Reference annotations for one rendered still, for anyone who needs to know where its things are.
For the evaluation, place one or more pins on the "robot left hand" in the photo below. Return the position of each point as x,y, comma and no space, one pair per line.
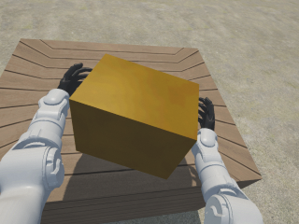
70,81

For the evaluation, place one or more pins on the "robot right hand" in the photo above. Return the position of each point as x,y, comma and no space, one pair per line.
208,116

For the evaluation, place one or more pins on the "pedestal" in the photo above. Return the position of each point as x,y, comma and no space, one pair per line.
96,191

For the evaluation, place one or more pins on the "carton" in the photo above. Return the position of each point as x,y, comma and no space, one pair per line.
135,116

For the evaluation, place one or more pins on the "left robot upper arm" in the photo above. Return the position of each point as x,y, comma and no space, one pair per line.
27,177

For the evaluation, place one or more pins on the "robot left forearm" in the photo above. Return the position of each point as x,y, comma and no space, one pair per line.
47,126

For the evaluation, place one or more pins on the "robot right forearm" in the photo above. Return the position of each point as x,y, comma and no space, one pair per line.
210,168

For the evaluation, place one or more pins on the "right robot upper arm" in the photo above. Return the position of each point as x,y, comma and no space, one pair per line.
226,209

